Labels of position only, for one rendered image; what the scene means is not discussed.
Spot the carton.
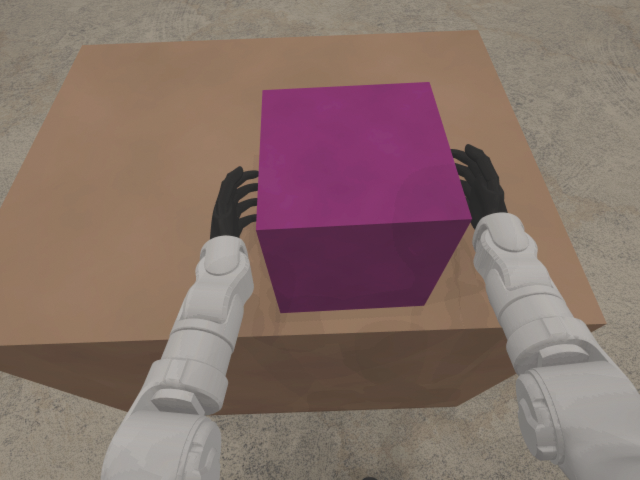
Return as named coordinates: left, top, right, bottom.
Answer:
left=256, top=82, right=472, bottom=313

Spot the pedestal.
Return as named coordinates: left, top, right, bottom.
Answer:
left=0, top=30, right=607, bottom=416

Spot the robot left upper arm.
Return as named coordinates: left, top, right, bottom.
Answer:
left=103, top=410, right=221, bottom=480

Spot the right robot forearm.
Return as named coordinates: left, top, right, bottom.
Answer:
left=472, top=212, right=640, bottom=405

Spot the left robot forearm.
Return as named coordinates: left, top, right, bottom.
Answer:
left=101, top=236, right=254, bottom=480

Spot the robot right hand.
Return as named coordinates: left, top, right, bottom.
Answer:
left=451, top=144, right=508, bottom=229

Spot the robot left hand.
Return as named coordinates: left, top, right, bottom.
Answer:
left=210, top=166, right=259, bottom=239

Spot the robot right upper arm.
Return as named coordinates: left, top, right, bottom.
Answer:
left=516, top=361, right=640, bottom=480

